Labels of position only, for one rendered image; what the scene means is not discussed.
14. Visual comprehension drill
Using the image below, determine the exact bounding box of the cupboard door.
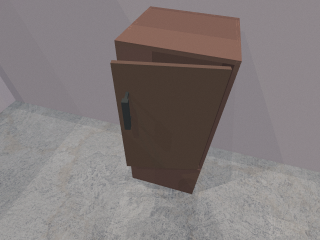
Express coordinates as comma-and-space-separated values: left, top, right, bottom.
110, 60, 232, 170

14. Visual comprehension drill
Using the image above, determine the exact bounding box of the handle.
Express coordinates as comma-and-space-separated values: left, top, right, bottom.
121, 91, 132, 130

